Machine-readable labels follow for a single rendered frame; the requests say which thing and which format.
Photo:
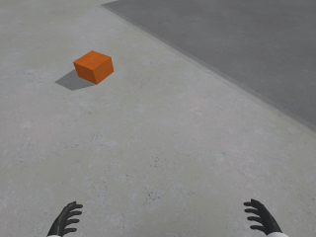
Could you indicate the carton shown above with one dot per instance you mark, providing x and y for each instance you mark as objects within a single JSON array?
[{"x": 94, "y": 66}]

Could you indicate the right robot hand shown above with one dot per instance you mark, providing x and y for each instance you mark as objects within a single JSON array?
[{"x": 269, "y": 223}]

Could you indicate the left robot hand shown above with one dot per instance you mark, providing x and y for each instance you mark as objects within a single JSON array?
[{"x": 58, "y": 226}]

